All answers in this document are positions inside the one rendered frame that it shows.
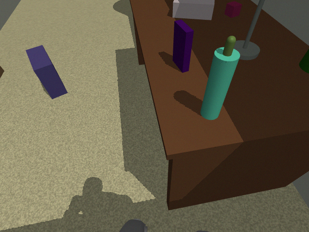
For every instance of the desk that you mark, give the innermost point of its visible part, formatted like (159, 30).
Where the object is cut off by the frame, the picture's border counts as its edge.
(260, 140)

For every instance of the desk lamp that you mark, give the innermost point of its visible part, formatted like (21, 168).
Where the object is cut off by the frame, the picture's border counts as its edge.
(247, 49)

